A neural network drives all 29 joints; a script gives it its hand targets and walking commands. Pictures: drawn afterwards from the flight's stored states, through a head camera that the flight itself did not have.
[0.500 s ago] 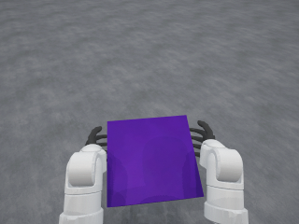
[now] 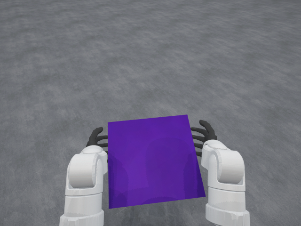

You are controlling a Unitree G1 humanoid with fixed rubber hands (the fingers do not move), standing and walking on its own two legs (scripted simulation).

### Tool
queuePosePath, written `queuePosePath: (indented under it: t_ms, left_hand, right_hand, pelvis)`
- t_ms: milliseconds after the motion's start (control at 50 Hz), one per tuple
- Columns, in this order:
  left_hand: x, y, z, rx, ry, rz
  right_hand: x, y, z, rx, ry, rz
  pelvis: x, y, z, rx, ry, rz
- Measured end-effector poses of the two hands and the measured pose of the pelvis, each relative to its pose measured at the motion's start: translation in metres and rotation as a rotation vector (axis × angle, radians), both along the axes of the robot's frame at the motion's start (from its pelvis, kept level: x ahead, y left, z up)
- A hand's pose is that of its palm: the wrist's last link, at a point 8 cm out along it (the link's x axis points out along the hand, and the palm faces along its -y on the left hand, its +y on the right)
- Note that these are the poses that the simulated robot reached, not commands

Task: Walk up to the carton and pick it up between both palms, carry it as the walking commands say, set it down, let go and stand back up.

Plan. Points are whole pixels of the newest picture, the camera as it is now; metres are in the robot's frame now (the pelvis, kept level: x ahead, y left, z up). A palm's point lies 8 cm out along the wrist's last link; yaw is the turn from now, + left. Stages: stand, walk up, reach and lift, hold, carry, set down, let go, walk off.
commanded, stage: carry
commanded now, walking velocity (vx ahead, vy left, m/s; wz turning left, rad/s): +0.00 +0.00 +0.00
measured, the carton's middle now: (151, 165) +0.31 +0.00 -0.01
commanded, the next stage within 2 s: none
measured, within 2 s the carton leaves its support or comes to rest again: neither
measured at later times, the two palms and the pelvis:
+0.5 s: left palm (97, 152) +0.30 +0.14 +0.07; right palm (206, 146) +0.31 -0.15 +0.09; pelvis +0.01 +0.00 +0.00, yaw +0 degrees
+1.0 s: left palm (98, 155) +0.30 +0.14 +0.05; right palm (205, 154) +0.30 -0.15 +0.05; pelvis +0.01 +0.00 +0.00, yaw +0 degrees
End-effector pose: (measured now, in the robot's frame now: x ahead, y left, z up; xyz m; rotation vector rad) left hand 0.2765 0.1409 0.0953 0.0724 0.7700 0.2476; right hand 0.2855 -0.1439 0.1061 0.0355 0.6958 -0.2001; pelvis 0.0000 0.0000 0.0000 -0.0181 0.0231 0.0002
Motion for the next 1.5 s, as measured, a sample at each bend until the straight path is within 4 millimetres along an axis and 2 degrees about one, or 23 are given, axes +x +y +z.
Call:
queuePosePath:
  t_ms: [320, 540, 700, 880, 1060, 1500]
  left_hand:
    - [0.011, -0.003, -0.004, -0.001, 0.001, -0.005]
    - [0.024, 0.001, -0.027, -0.027, 0.010, -0.027]
    - [0.029, 0.002, -0.031, -0.025, -0.043, -0.040]
    - [0.028, 0.003, -0.035, -0.005, -0.067, -0.056]
    - [0.025, 0.001, -0.050, 0.018, -0.084, -0.097]
    - [0.015, 0.004, -0.052, 0.044, -0.115, -0.092]
  right_hand:
    - [0.010, -0.004, -0.004, 0.003, -0.006, 0.001]
    - [0.022, -0.003, -0.023, -0.018, 0.000, 0.039]
    - [0.028, -0.004, -0.030, -0.027, -0.046, 0.052]
    - [0.025, -0.006, -0.044, 0.002, -0.058, 0.064]
    - [0.017, -0.009, -0.061, -0.019, -0.067, 0.074]
    - [0.011, -0.006, -0.069, 0.001, -0.097, 0.081]
  pelvis:
    - [0.006, -0.002, 0.001, 0.003, 0.011, 0.001]
    - [0.012, -0.002, 0.001, 0.005, 0.019, 0.002]
    - [0.013, -0.002, 0.001, 0.006, 0.021, 0.002]
    - [0.014, -0.003, 0.001, 0.006, 0.021, 0.002]
    - [0.013, -0.003, 0.001, 0.006, 0.021, 0.002]
    - [0.011, -0.003, 0.001, 0.006, 0.019, 0.004]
